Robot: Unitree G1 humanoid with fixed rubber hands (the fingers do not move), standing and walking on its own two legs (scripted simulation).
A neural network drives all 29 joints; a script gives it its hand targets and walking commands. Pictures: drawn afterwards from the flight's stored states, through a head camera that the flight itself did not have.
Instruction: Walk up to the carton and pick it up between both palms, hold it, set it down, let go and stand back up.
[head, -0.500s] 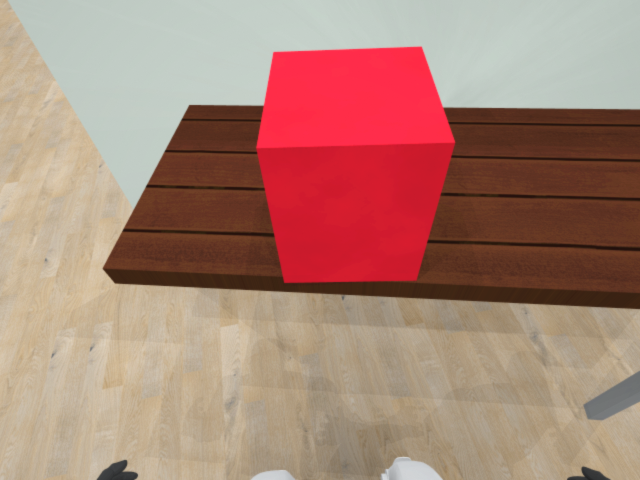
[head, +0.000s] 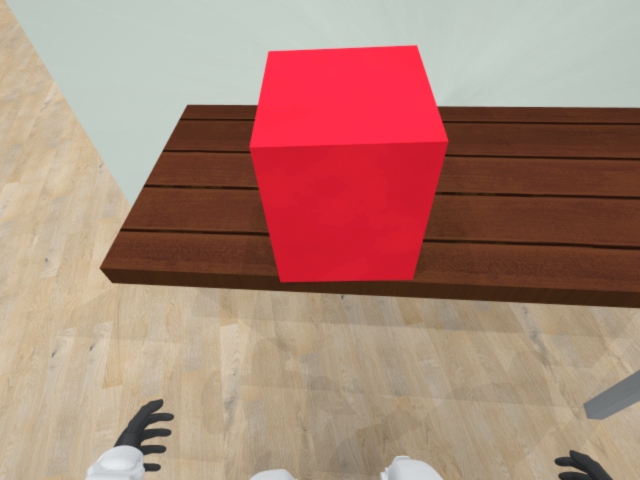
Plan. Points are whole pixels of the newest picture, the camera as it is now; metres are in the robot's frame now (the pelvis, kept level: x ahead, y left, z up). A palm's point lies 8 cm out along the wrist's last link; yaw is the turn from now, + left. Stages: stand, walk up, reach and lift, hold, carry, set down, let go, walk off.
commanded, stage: reach and lift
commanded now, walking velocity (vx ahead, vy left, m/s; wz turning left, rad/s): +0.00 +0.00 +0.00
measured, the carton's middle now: (344, 171) +0.50 +0.00 +0.11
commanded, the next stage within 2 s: none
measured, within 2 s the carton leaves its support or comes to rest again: neither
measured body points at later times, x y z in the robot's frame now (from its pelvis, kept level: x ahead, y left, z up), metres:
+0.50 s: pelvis +0.01 +0.00 +0.03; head +0.00 +0.00 +0.48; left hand +0.16 +0.27 -0.03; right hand +0.18 -0.27 -0.03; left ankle +0.01 +0.13 -0.70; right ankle +0.06 -0.12 -0.70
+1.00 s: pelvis +0.00 +0.00 +0.04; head -0.01 +0.00 +0.49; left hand +0.19 +0.23 +0.03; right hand +0.19 -0.24 +0.04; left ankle +0.01 +0.13 -0.70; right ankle +0.06 -0.12 -0.70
